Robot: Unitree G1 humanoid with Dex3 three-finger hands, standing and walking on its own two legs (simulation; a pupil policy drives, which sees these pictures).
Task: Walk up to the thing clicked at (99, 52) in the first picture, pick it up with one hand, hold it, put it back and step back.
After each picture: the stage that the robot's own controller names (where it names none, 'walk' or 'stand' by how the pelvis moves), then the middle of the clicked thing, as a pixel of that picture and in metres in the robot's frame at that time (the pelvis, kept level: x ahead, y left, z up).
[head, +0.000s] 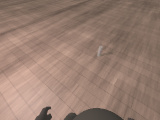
stand; (99, 51) +1.33 -0.23 -0.65
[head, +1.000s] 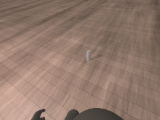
walk; (88, 55) +1.21 +0.09 -0.62
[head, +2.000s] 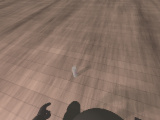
walk; (74, 72) +0.73 +0.26 -0.64
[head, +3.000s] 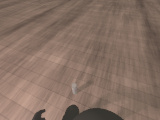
walk; (74, 89) +0.48 +0.20 -0.64
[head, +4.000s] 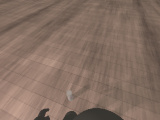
stand; (70, 95) +0.37 +0.22 -0.65
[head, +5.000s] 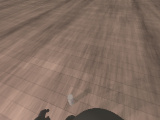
stand; (71, 100) +0.35 +0.21 -0.66
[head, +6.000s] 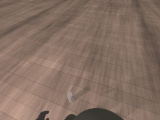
stand; (70, 97) +0.36 +0.22 -0.66
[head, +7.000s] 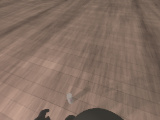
stand; (70, 98) +0.35 +0.22 -0.66
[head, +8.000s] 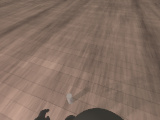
stand; (70, 98) +0.35 +0.22 -0.66
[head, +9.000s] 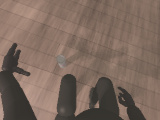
go down; (62, 62) +0.43 +0.22 -0.34
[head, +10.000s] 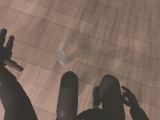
go down; (62, 58) +0.44 +0.23 -0.27
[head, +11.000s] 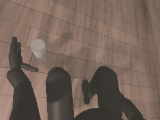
close in; (40, 52) +0.43 +0.27 -0.17
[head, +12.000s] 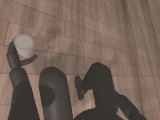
close; (25, 50) +0.43 +0.28 -0.16
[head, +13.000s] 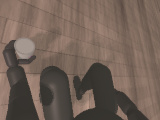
lift; (25, 52) +0.41 +0.28 -0.16
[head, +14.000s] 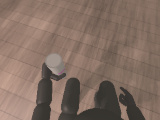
lift; (58, 68) +0.32 +0.21 +0.00
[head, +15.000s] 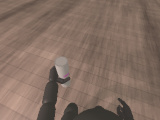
hold; (63, 73) +0.31 +0.18 +0.03
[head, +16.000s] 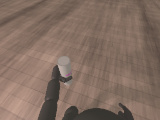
hold; (66, 72) +0.32 +0.16 +0.04
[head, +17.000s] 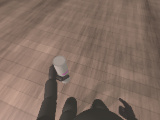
crouch; (62, 71) +0.34 +0.18 -0.01
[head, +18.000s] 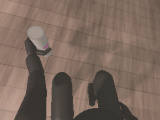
lower; (42, 44) +0.48 +0.25 -0.04
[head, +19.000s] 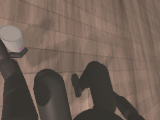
lower; (15, 45) +0.45 +0.29 -0.16
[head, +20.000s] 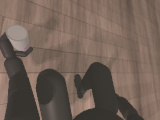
lower; (21, 44) +0.45 +0.29 -0.16
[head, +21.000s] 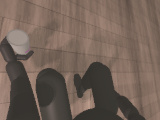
lower; (22, 47) +0.44 +0.28 -0.16
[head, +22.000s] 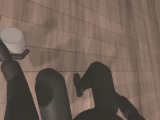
lower; (17, 46) +0.44 +0.30 -0.16
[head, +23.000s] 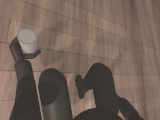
draw back; (29, 47) +0.44 +0.26 -0.15
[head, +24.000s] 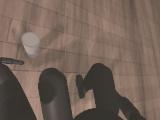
rise; (32, 47) +0.44 +0.26 -0.17
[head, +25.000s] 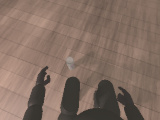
walk; (70, 64) +0.46 +0.18 -0.36
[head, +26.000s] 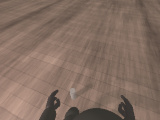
stand; (73, 94) +0.40 +0.16 -0.59
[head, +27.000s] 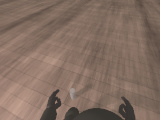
stand; (72, 94) +0.40 +0.17 -0.59
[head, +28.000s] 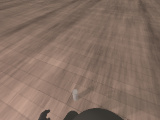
stand; (75, 95) +0.41 +0.15 -0.64
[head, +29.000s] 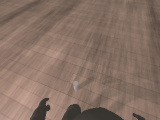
walk; (76, 86) +0.43 +0.14 -0.63
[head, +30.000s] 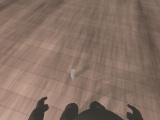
walk; (73, 74) +0.56 +0.18 -0.64
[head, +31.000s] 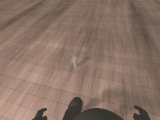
walk; (75, 62) +0.87 +0.28 -0.62
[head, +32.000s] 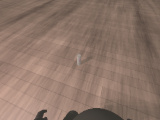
stand; (78, 59) +0.99 +0.19 -0.65
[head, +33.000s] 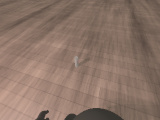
stand; (76, 61) +1.00 +0.22 -0.66
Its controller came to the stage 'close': yes
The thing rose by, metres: 0.69
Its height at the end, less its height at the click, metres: +0.00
